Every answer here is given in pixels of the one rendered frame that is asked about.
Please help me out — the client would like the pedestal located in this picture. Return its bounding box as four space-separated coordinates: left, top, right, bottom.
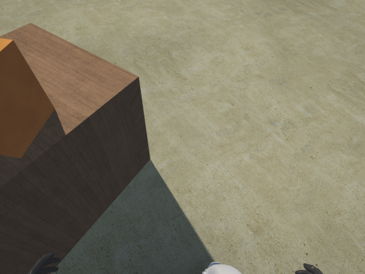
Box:
0 23 150 274

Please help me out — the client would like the robot right shin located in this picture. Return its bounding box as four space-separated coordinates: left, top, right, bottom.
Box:
207 262 220 269

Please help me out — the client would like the left robot hand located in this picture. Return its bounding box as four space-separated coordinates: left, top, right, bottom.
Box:
28 252 60 274

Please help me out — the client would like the carton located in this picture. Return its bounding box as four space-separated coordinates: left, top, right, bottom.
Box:
0 38 55 158

